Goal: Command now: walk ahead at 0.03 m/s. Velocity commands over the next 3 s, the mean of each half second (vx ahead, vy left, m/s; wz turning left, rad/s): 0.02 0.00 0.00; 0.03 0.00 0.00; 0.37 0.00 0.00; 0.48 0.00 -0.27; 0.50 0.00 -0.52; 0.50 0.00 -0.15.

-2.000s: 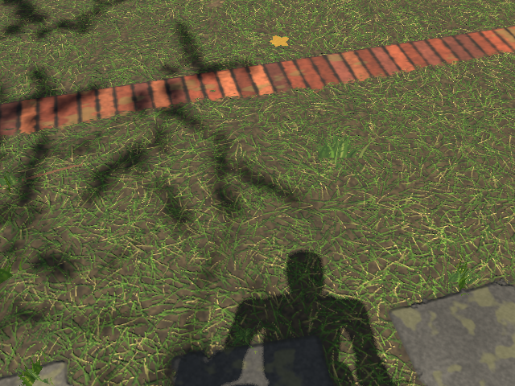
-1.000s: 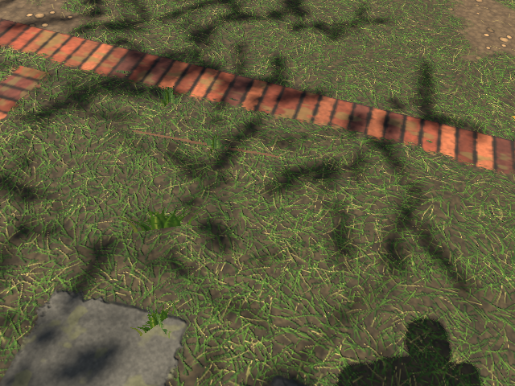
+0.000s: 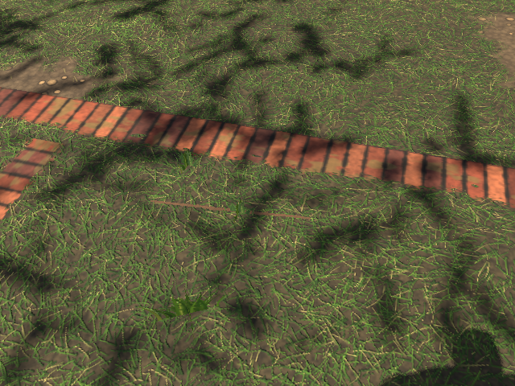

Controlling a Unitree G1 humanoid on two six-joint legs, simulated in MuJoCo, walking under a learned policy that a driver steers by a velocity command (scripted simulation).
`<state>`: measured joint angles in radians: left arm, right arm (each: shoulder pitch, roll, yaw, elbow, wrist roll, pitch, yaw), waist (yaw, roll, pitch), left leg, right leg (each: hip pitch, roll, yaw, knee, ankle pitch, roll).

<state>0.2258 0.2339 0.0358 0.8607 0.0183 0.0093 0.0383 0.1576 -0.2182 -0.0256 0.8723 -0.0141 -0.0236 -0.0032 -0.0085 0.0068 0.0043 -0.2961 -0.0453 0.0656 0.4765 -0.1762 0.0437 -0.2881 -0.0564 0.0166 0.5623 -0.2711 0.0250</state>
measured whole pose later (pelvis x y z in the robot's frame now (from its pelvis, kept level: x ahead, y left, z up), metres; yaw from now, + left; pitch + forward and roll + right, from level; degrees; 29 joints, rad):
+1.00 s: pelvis +0.04 +0.00 +0.00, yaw +0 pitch -1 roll +0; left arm 0.28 0.20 0.03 1.09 -0.01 -0.01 0.05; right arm 0.19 -0.21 -0.04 1.11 0.02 0.00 -0.03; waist 0.00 0.00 0.01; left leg -0.23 -0.02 0.04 0.53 -0.29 0.06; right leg -0.22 -0.03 -0.02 0.62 -0.42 -0.02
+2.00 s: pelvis +0.49 -0.02 +0.01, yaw -10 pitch +1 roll +3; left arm 0.15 0.25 0.09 0.89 -0.03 -0.05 0.01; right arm 0.31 -0.24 -0.06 1.06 -0.02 -0.10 -0.01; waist -0.05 -0.04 0.01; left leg -0.03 -0.04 0.22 0.24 -0.23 0.04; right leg -0.74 -0.14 0.07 0.95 -0.04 -0.05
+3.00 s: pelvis +1.06 -0.22 +0.01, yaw -29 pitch +2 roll +1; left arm 0.18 0.28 0.06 0.75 -0.01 -0.07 0.01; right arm 0.32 -0.24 -0.05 0.91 0.00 -0.10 0.02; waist -0.05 -0.04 0.01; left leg -0.15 -0.07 0.04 0.28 -0.17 0.07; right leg -0.65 -0.11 0.05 0.96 -0.19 -0.01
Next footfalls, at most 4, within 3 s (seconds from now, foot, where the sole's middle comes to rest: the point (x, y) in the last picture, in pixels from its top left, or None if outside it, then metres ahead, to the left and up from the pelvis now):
1.20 right None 0.11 -0.15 -0.77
1.66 left None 0.49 0.08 -0.77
2.20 right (350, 303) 0.76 -0.21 -0.77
2.72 left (319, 208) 1.12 -0.16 -0.77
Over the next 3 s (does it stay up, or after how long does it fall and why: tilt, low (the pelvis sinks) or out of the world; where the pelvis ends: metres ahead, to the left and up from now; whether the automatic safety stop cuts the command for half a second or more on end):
stays up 1.06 -0.22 0.01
